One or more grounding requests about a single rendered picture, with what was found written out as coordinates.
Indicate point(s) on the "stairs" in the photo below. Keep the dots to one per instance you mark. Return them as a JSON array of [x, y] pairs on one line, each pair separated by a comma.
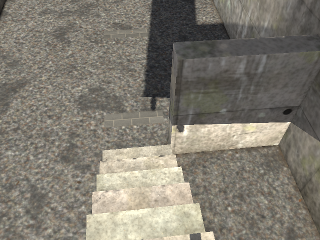
[[141, 195]]

